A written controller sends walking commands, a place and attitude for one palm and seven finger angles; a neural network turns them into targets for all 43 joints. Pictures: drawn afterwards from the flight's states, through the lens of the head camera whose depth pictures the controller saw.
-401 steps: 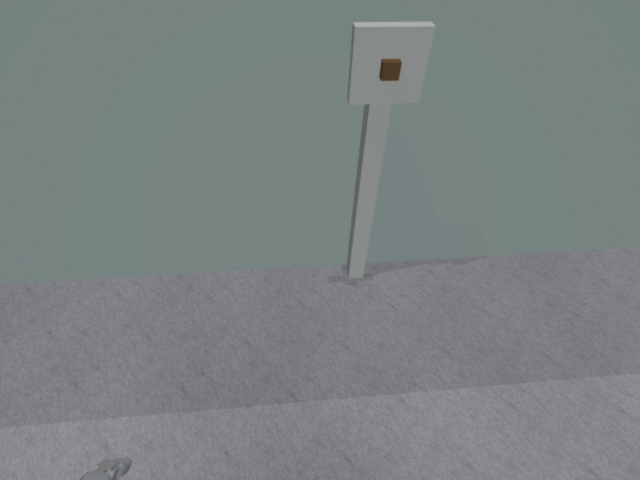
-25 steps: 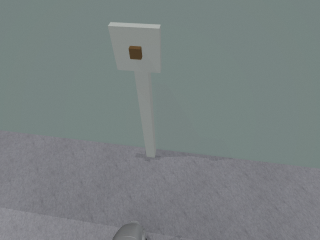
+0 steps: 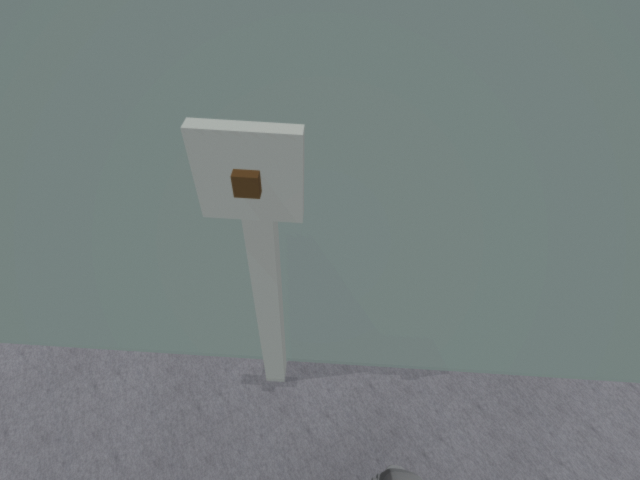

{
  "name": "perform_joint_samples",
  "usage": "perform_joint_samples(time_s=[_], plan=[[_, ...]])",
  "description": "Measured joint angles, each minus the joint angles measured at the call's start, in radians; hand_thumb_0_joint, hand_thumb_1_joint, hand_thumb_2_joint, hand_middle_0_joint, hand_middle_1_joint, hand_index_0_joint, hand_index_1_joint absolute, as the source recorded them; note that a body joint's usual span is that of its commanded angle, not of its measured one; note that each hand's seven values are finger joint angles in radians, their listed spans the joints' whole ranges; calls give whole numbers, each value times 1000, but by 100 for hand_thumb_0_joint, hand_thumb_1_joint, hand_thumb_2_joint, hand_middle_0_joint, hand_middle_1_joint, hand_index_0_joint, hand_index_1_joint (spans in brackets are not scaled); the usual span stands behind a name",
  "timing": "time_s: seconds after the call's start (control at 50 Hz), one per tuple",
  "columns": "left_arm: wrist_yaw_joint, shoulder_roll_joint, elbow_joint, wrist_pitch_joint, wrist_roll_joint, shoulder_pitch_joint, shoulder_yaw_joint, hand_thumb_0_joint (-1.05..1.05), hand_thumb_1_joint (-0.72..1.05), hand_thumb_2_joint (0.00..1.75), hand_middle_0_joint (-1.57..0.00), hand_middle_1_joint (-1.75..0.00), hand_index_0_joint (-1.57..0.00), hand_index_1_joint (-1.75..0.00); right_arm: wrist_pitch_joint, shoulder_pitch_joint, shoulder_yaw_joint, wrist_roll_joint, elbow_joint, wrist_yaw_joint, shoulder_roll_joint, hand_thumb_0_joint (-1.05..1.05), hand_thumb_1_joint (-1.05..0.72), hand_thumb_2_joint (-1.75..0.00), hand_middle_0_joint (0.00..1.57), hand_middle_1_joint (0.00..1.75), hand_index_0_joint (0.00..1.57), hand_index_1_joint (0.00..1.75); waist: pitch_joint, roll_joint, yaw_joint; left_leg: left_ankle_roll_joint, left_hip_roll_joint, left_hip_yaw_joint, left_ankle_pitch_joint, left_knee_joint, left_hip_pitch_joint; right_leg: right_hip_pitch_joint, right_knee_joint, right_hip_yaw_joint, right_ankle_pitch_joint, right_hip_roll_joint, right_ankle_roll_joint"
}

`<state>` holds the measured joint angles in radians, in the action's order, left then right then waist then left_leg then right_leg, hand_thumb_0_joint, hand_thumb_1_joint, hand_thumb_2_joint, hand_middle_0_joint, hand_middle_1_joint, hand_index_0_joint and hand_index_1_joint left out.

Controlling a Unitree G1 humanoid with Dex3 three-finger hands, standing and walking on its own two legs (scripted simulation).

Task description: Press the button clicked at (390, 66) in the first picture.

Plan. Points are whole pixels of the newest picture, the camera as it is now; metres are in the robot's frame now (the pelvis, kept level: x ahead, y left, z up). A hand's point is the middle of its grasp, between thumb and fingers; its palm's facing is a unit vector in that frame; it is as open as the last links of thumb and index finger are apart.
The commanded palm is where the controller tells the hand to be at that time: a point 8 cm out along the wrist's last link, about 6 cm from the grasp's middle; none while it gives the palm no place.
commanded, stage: come to a stop and stand still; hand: left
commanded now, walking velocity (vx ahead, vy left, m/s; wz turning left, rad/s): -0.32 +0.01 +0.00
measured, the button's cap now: (247, 182) +0.53 +0.15 +0.08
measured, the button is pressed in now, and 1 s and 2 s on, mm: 0 0 0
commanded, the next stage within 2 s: look again from close up in 1.02 s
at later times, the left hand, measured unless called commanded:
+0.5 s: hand out of the picture +0.07 +0.20 -0.19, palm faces +0.09 -0.97 -0.22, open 7.3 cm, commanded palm none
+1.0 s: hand out of the picture -0.03 +0.15 -0.18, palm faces +0.00 -0.98 -0.19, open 7.4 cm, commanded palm none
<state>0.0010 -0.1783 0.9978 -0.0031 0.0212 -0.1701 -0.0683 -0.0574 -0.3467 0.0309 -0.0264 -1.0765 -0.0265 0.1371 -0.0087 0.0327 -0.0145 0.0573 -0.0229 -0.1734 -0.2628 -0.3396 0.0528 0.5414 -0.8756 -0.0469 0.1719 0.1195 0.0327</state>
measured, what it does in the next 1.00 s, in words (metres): steps on the spot: right foot, then left foot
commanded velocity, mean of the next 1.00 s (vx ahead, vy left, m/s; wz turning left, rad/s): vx -0.02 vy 0.00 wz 0.00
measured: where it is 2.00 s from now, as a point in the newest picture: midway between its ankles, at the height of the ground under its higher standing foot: outside the picture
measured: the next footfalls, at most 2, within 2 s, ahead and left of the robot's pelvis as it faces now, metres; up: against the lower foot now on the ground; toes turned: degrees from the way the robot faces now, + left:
right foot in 0.10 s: +0.16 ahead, -0.14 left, +0.00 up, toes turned -6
left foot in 0.48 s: +0.01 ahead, +0.12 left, +0.00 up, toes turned +1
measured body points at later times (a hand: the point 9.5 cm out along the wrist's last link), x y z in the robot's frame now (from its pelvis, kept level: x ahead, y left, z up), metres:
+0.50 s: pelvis -0.02 +0.01 -0.02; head -0.01 +0.01 +0.43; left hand +0.06 +0.25 -0.17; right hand +0.03 -0.24 -0.17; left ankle -0.04 +0.13 -0.75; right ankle +0.12 -0.14 -0.74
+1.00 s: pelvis -0.02 -0.01 -0.01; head +0.00 -0.02 +0.44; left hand -0.03 +0.20 -0.17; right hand -0.04 -0.22 -0.18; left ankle -0.03 +0.12 -0.74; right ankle -0.04 -0.11 -0.74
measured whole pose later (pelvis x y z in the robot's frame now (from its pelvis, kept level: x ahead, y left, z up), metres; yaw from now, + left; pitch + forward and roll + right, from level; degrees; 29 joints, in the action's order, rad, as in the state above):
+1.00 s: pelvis -0.02 -0.01 -0.01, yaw -1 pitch +0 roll -1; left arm 0.04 -0.10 1.11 0.03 0.01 -0.31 0.00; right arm 0.00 -0.32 0.01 -0.02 -1.07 -0.01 0.16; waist -0.05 -0.05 -0.03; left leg -0.01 0.04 -0.02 -0.33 -0.60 0.27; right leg 0.25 -0.57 -0.04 0.32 -0.02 -0.03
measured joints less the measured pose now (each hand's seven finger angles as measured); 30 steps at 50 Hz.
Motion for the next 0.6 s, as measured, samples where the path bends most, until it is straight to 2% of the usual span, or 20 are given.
perform_joint_samples(time_s=[0.06,0.1,0.14,0.18,0.24,0.3,0.38,0.42,0.46,0.48,0.54,0.6], plan=[[6,8,1,0,-3,24,14,0,92,90,-19,-30,-19,-30,12,-31,-8,-5,-22,-4,-14,-1,-91,-90,20,30,20,30,-30,-14,-26,-20,16,4,-40,-35,-11,-78,167,-15,10,-23,-11],[10,13,0,9,-3,28,25,0,91,90,-19,-30,-19,-30,23,-55,-11,0,-37,-5,-25,0,-91,-90,20,30,20,30,-43,-16,-35,-38,25,7,-86,-94,-3,-156,304,-26,-88,-40,-14],[18,26,5,23,-4,31,33,0,91,90,-19,-30,-20,-30,40,-59,-8,12,-52,-4,-27,0,-91,-90,20,30,20,30,-53,-34,-34,-54,48,21,-141,-205,44,-176,327,-35,-45,-58,-43],[20,46,9,25,-5,43,43,0,91,90,-19,-30,-20,-30,61,-41,3,21,-49,-7,-21,0,-91,-90,20,30,20,30,-79,-60,-47,-68,56,71,-239,-359,121,-171,306,-55,2,-64,-61],[37,65,0,21,-10,60,33,-1,92,90,-20,-30,-20,-30,90,0,14,25,-36,-10,-11,0,-90,-90,20,30,20,30,-107,-63,-35,-79,41,118,-316,-574,236,-169,316,-62,-7,-52,-64],[45,59,-13,2,-2,74,24,-2,93,90,-20,-30,-20,-30,108,47,26,21,-10,-5,7,0,-90,-90,20,30,20,30,-113,-61,-16,-89,39,141,-290,-661,310,-161,339,-60,-36,-40,-61],[42,38,-18,-23,8,67,12,-1,93,90,-20,-30,-20,-30,113,100,37,13,35,7,34,0,-91,-90,20,30,20,30,-94,-49,3,-92,48,147,-235,-613,319,-140,362,-46,-74,-30,-46],[40,24,-17,-32,12,56,7,-1,92,90,-20,-30,-20,-30,105,114,37,11,55,11,43,0,-91,-90,20,30,20,30,-75,-38,12,-88,53,144,-217,-528,286,-129,368,-39,-91,-27,-37],[38,8,-13,-42,11,38,1,0,92,90,-20,-30,-20,-30,89,113,35,11,71,14,47,0,-91,-90,20,30,20,30,-50,-25,16,-80,55,134,-167,-378,220,-113,360,-31,-100,-25,-25],[37,2,-11,-48,7,27,0,0,92,90,-20,-30,-20,-30,80,106,32,10,78,15,51,0,-91,-90,20,30,20,30,-32,-26,16,-75,57,138,-141,-286,183,-96,337,-31,-81,-28,-18],[32,-22,13,-67,-6,-10,-8,0,91,90,-20,-30,-20,-30,75,83,21,-4,71,7,27,0,-91,-90,20,30,20,30,0,6,11,-59,42,128,-87,-259,169,-62,203,31,121,-52,-7],[16,-27,33,-68,1,-60,-13,0,91,90,-20,-30,-20,-30,77,40,4,-9,53,2,7,0,-91,-90,20,30,20,30,44,0,11,-50,46,142,-38,-167,136,-49,6,62,132,-99,-4]])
